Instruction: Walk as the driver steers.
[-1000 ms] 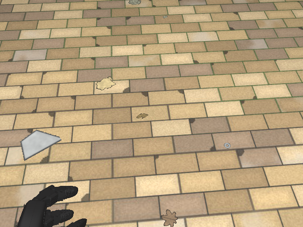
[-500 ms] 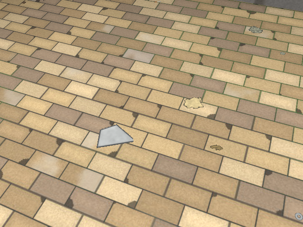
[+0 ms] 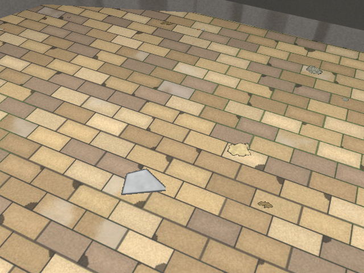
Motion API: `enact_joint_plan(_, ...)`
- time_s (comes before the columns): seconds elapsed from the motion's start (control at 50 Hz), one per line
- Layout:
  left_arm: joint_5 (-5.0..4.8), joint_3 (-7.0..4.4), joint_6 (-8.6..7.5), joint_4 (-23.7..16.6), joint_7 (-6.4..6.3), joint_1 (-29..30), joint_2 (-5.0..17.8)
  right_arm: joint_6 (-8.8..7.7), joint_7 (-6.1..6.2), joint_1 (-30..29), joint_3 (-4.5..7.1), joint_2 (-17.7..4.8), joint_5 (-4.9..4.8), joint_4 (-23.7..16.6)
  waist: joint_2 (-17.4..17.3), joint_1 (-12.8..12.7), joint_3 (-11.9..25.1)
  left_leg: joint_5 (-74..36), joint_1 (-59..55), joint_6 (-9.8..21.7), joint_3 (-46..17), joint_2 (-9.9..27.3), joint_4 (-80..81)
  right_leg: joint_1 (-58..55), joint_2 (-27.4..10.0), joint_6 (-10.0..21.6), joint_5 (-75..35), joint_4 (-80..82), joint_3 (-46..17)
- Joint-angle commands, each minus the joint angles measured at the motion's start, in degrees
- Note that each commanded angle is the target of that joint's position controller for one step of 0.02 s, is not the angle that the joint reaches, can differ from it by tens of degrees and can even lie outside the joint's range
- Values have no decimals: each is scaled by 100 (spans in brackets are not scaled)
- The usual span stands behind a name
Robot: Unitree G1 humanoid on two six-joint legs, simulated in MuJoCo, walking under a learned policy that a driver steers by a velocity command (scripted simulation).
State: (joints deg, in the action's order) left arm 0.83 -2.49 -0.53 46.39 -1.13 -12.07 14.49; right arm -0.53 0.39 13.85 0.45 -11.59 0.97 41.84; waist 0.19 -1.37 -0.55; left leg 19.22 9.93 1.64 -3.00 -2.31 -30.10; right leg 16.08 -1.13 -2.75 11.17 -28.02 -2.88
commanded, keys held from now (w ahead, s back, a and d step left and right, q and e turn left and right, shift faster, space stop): shift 0.30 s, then w+shift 0.70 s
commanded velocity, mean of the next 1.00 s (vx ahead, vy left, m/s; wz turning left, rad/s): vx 0.48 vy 0.00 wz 0.01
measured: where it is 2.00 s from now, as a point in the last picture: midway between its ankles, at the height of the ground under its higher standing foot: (228, 130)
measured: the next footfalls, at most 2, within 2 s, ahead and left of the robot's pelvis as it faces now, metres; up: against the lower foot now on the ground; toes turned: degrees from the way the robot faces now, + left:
right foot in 0.58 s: +0.17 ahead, -0.18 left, +0.00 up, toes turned -3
left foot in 1.06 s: +0.61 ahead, +0.01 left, +0.00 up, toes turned +3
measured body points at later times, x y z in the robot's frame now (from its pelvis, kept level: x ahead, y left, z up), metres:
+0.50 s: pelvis +0.05 -0.03 +0.01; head +0.06 -0.04 +0.46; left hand +0.18 +0.24 -0.11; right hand +0.07 -0.30 -0.13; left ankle -0.04 +0.11 -0.73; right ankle +0.08 -0.16 -0.70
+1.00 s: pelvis +0.34 -0.09 -0.01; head +0.38 -0.09 +0.44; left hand +0.25 +0.15 -0.15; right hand +0.59 -0.30 -0.09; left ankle +0.56 +0.02 -0.70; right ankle +0.13 -0.17 -0.73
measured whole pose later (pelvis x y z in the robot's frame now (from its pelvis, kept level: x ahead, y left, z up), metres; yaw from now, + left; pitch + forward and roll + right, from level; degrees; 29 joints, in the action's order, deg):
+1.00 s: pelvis +0.34 -0.09 -0.01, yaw -1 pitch +3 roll +0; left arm 0.7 -1.2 -6.2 58.3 0.5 -30.4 11.7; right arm -2.0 -3.5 -1.6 0.8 -13.8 1.8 39.9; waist -0.7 -4.7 -0.8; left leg -0.8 41.3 5.2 5.8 3.5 -36.4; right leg -16.2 2.5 2.3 18.2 1.0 2.1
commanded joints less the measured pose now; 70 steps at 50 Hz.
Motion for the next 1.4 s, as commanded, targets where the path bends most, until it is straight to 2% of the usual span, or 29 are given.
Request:
enact_joint_plan(0.02,-23,-129,-74,-218,-40,114,558,-74,27,54,214,-713,-26,-269,-52,57,81,-970,577,186,-556,533,773,-586,-154,108,-843,108,-161)
enact_joint_plan(0.3,-77,-142,44,382,-140,202,541,-60,83,347,263,-654,-60,264,-57,67,99,-1472,494,59,-288,354,651,-788,-145,217,-1157,-28,-139)
enact_joint_plan(0.32,-95,-136,59,512,-135,43,479,-40,102,596,298,-720,-89,397,-202,108,322,-178,361,160,-310,321,830,-773,97,232,53,-213,144)
enact_joint_plan(0.36,-231,-167,-31,321,-71,581,555,-41,115,949,455,-1222,-201,412,-842,455,-462,3325,282,833,-1701,1134,1796,851,397,297,2015,-1143,538)
enact_joint_plan(0.38,-344,-123,-175,36,-11,1093,468,-137,130,915,534,-1507,-250,396,-1274,563,-1021,3840,288,1285,-2835,1938,2458,1647,150,422,1584,-1795,412)
enact_joint_plan(0.42,-404,-156,-456,-125,93,1316,587,-372,151,814,471,-1267,-190,386,-937,516,-1352,2621,-535,1507,-3232,2368,2601,3004,-425,657,1437,-2397,-141)
enact_joint_plan(0.46,-348,-123,-624,-48,212,1132,529,-421,96,693,465,-1158,-233,336,-649,446,-868,1427,-1132,1177,-2351,2078,2343,2882,-593,730,1101,-1730,-65)
enact_joint_plan(0.52,-270,-80,-656,149,323,784,400,-375,25,530,511,-1324,-297,252,-799,261,-390,767,-54,929,-1096,1401,2175,735,-127,484,423,-784,646)
enact_joint_plan(0.54,183,-107,-373,145,444,378,346,-363,-64,523,570,-1414,144,454,-845,3,-240,1087,517,924,-720,1128,2028,-343,238,452,332,-423,1175)
enact_joint_plan(0.56,208,-199,-242,359,426,-241,497,-377,-100,490,569,-1333,163,464,-613,-265,-209,810,1201,892,-555,1017,1536,-1412,436,424,291,-424,1366)
enact_joint_plan(0.58,162,-320,-227,659,346,-1334,751,-412,-111,355,523,-1214,182,467,-108,-834,93,-111,1845,820,-235,754,196,-2628,435,480,693,-375,1197)
enact_joint_plan(0.6,261,-463,-278,896,243,-2602,1366,-451,-100,-71,406,-794,224,283,1290,-1497,500,-178,2749,586,410,186,-2457,-3334,-856,684,2597,487,-589)
enact_joint_plan(0.62,262,-389,-358,878,222,-2689,1552,-524,-95,-316,292,-278,102,-111,2150,-1235,484,1295,3874,569,-372,-526,-3932,-2915,-1941,956,4849,2133,-3892)
enact_joint_plan(0.64,243,-335,-317,635,214,-1471,1382,-506,-119,-128,306,-460,14,-158,1138,-475,-109,426,4355,670,-762,22,-4581,-2237,-2199,1212,4892,2232,-4186)
enact_joint_plan(0.66,154,-290,-333,400,232,-826,1117,-489,-184,-131,350,-761,47,-89,380,-189,-251,-296,4236,646,-483,483,-4457,-1764,-2087,1190,4137,1994,-3424)
enact_joint_plan(0.68,91,-241,-372,366,257,-593,944,-464,-253,7,357,-812,108,20,150,34,-234,-617,3773,522,-294,785,-4057,-1328,-1701,1138,3347,1999,-2572)
enact_joint_plan(0.74,80,-115,-495,510,232,-771,583,-268,-396,-15,301,-690,226,65,521,165,-370,-1133,3458,186,62,977,-3851,-794,-1124,1154,2306,2397,-1475)
enact_joint_plan(0.84,-24,-92,-597,744,230,-1472,562,-185,-392,-1303,228,-690,125,-350,184,-66,-812,-1884,3972,-36,489,901,-2473,-1108,-890,1344,623,2819,-542)
enact_joint_plan(0.94,-53,-51,-660,922,143,-1781,583,-204,-413,-2158,100,-534,69,-632,213,-180,-997,-2361,3222,269,884,674,-796,-1773,-1006,1325,-1352,3242,82)
enact_joint_plan(1.02,71,-107,-575,1042,54,-1816,970,-239,-266,-1609,169,-755,88,-506,658,279,-198,-1285,1759,661,1252,-102,-432,-2717,-1204,1158,-6278,1526,533)
enact_joint_plan(1.06,165,-195,-419,1018,-24,-1520,1222,-276,-112,671,366,-1167,65,200,746,1348,940,-784,-618,890,1082,-277,-174,-2159,-1145,1016,-6597,-1204,703)
enact_joint_plan(1.08,169,-116,-424,862,4,-1532,851,-285,-8,1764,515,-1632,178,462,236,1614,1681,898,-2323,1030,-188,829,-273,-734,-802,1049,-4500,-3224,683)
enact_joint_plan(1.1,-95,107,-501,608,201,-2150,-206,-333,-31,1539,617,-2036,339,475,-1615,732,2172,3345,-3719,1608,-3737,2486,857,1834,369,880,1325,-5259,164)
enact_joint_plan(1.12,-108,-44,-566,555,163,-1424,504,-340,-100,1179,585,-1611,196,450,-807,930,1745,3522,-3153,1330,-4517,2356,1743,2387,227,1127,1120,-5592,-431)
enact_joint_plan(1.14,-158,-100,-573,358,151,-806,642,-404,-104,674,509,-1289,205,498,-376,705,692,2348,-2171,1130,-3202,2217,1701,2584,-123,1156,373,-5418,-304)
enact_joint_plan(1.16,-126,-53,-563,366,173,-725,524,-473,-129,452,451,-1002,202,545,113,512,341,1366,-1338,1029,-2434,2071,1820,2296,-354,1160,73,-5088,-272)
enact_joint_plan(1.22,38,-1,-273,396,335,-936,157,-609,-109,429,285,-515,111,836,-267,2,-165,386,-71,557,-873,1621,2259,1750,-663,997,-53,-4672,-285)
enact_joint_plan(1.26,52,17,-124,189,403,-526,62,-698,-119,542,296,-601,-13,978,-311,-78,-515,-321,69,313,-95,1505,2475,2239,-751,902,-338,-4559,-144)
enact_joint_plan(1.4,-41,165,-183,-525,533,1242,59,-793,-5,1166,202,-698,-31,1223,-85,177,-969,-4842,-463,-207,1869,927,2636,2112,-130,1042,-1890,-1859,1301)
